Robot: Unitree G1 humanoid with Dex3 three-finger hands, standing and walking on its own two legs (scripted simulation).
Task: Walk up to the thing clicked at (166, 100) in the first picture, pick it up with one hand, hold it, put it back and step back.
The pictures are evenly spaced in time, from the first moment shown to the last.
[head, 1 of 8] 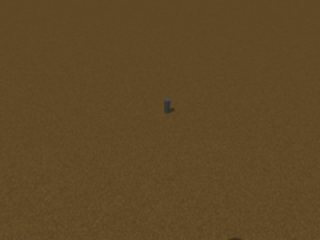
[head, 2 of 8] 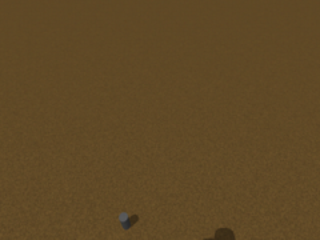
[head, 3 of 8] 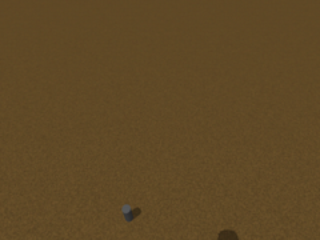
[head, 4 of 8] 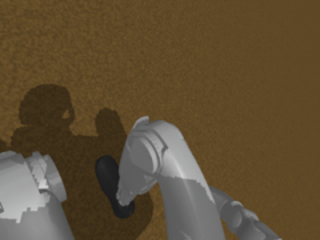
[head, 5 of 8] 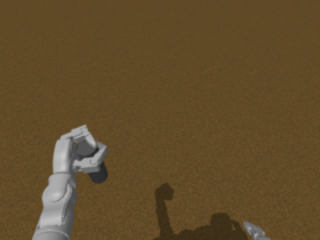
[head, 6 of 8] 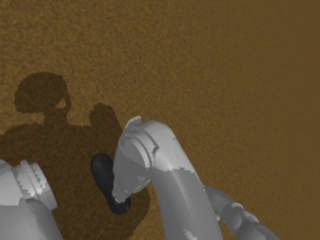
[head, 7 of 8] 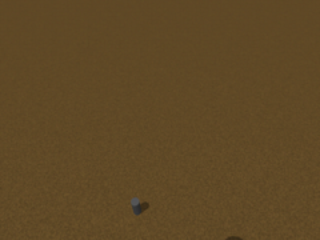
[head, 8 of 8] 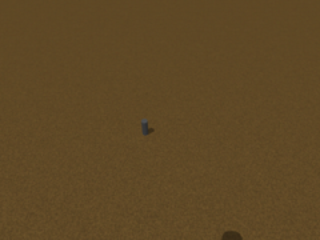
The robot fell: no
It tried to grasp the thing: yes
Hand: left
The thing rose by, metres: 0.66
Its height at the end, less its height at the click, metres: +0.00
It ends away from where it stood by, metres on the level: 0.00
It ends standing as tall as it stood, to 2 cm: yes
